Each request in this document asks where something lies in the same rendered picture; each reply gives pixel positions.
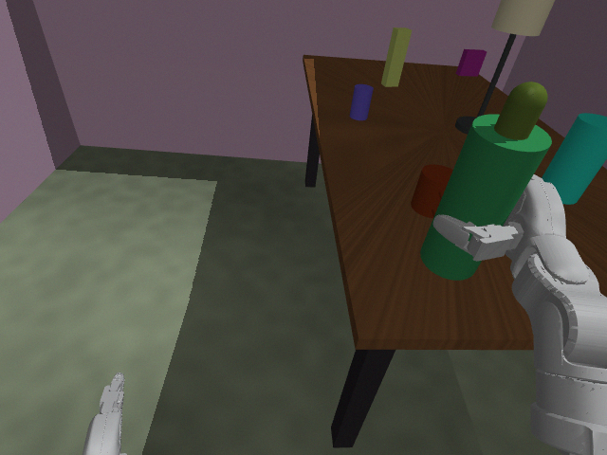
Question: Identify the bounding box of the desk lamp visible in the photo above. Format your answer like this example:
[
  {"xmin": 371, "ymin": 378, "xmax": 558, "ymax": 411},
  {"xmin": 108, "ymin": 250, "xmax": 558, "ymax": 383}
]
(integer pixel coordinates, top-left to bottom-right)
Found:
[{"xmin": 455, "ymin": 0, "xmax": 555, "ymax": 134}]

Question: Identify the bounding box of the left robot hand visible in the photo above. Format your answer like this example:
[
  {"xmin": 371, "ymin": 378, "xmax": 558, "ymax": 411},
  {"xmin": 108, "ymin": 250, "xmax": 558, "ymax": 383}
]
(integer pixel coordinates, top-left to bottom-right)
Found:
[{"xmin": 83, "ymin": 373, "xmax": 127, "ymax": 455}]

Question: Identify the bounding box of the right robot hand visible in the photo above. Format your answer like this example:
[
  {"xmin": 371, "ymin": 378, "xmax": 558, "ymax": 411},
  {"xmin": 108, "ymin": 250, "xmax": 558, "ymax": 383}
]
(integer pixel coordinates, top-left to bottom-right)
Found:
[{"xmin": 433, "ymin": 174, "xmax": 566, "ymax": 262}]

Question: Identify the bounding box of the right robot arm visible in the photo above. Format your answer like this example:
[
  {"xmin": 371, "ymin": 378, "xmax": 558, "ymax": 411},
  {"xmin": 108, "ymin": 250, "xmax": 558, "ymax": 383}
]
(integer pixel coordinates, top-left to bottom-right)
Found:
[{"xmin": 510, "ymin": 235, "xmax": 607, "ymax": 455}]

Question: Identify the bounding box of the table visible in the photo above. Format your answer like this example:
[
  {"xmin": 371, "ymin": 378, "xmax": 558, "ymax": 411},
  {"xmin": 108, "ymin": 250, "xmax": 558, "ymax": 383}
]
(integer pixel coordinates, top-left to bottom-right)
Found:
[{"xmin": 303, "ymin": 55, "xmax": 607, "ymax": 448}]

